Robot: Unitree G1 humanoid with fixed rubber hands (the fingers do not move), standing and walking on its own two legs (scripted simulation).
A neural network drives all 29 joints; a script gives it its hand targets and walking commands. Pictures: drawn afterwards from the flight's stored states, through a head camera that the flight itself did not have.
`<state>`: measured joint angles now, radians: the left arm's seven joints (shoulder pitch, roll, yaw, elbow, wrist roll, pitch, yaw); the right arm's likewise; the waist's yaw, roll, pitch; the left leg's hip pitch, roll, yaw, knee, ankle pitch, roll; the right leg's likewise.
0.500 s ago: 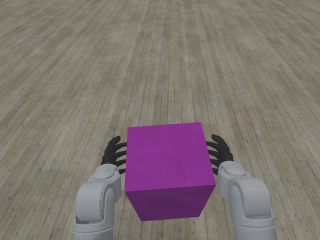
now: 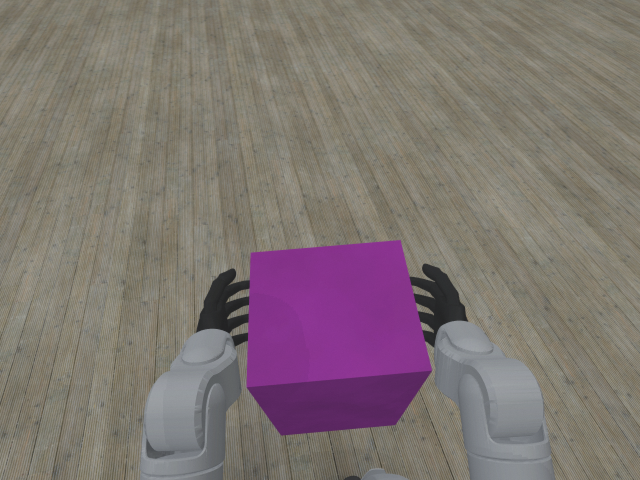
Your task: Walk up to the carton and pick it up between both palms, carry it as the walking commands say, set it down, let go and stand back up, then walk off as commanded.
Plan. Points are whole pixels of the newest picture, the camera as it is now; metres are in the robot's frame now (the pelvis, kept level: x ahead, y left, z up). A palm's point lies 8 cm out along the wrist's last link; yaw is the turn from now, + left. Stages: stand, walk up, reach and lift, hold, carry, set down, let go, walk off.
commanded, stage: carry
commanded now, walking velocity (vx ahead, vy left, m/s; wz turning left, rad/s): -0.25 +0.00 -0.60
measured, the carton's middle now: (332, 350) +0.28 +0.00 +0.01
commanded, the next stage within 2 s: none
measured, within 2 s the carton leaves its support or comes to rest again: neither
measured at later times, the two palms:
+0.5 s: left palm (289, 453) +0.15 +0.05 +0.08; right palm out of the picture +0.08 -0.20 +0.08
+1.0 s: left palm out of the picture +0.10 +0.04 +0.10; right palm out of the picture +0.01 -0.20 +0.10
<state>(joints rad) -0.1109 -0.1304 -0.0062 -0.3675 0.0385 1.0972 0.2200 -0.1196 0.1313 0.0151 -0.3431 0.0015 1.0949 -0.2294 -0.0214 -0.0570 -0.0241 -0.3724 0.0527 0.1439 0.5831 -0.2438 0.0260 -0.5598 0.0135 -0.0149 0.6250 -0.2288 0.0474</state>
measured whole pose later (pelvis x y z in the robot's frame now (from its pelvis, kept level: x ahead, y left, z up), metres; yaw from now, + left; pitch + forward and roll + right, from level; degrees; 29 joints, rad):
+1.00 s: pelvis -0.20 -0.01 +0.01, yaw -16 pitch +1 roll -1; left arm -0.16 -0.14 0.00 -0.26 0.03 1.14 0.22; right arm -0.11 0.13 -0.01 -0.30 -0.02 1.14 -0.22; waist -0.01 0.01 -0.09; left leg -0.37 0.10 0.13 0.50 -0.15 0.01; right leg -0.30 -0.02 -0.11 0.48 -0.20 -0.01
